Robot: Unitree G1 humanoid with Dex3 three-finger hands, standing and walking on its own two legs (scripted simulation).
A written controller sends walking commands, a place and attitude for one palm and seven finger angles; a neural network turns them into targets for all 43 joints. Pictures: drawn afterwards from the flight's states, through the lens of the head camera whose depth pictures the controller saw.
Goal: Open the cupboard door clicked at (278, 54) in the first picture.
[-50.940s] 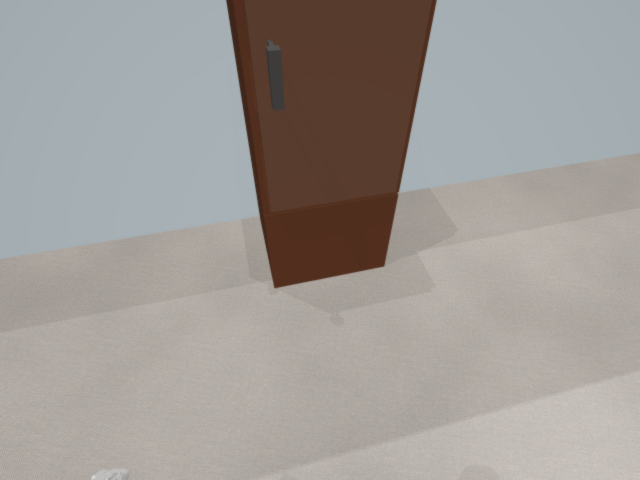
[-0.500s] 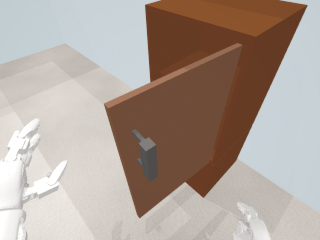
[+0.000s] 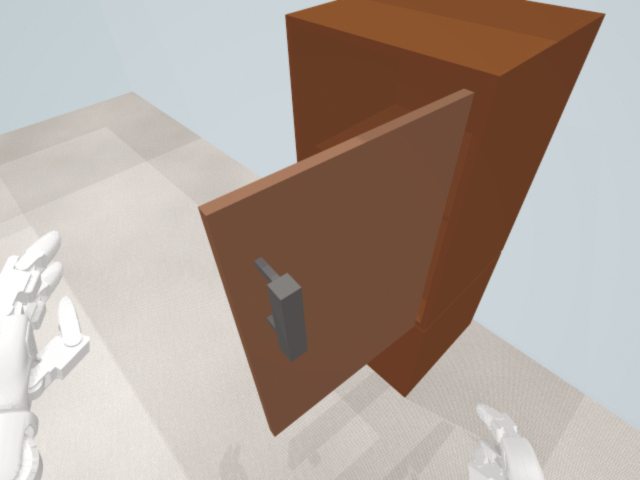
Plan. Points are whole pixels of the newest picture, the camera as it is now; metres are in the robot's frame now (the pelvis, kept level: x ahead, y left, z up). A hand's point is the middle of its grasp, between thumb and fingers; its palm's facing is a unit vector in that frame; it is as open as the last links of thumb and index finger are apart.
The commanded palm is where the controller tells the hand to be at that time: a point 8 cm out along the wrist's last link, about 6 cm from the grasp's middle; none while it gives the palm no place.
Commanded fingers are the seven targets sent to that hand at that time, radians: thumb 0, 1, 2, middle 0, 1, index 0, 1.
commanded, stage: step back with the hand held close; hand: left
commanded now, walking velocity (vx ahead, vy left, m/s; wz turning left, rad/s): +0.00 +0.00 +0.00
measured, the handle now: (278, 308) +0.29 +0.10 +0.09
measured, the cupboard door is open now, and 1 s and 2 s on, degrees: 84 84 84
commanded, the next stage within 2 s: stop stepping back and stand still in 1.38 s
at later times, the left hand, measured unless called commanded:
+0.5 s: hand (72, 365) +0.17 +0.26 +0.15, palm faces +0.31 -0.80 -0.51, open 7.4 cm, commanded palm +0.11 +0.31 +0.17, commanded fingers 0.00 0.90 0.90 -0.20 -0.30 -0.20 -0.30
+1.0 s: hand out of the picture +0.08 +0.29 +0.16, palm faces +0.44 -0.75 -0.49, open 7.4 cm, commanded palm +0.01 +0.33 +0.17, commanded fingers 0.00 0.90 0.90 -0.20 -0.30 -0.20 -0.30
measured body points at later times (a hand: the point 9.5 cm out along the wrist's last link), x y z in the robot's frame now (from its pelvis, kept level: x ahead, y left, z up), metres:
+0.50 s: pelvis -0.05 +0.02 -0.01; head -0.03 +0.01 +0.44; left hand +0.15 +0.30 +0.17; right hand +0.12 -0.24 -0.08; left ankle -0.02 +0.10 -0.74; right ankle -0.01 -0.10 -0.74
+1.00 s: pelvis -0.13 +0.03 -0.03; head -0.11 +0.04 +0.42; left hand +0.05 +0.32 +0.19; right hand +0.03 -0.21 -0.11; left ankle -0.02 +0.10 -0.74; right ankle -0.08 -0.10 -0.73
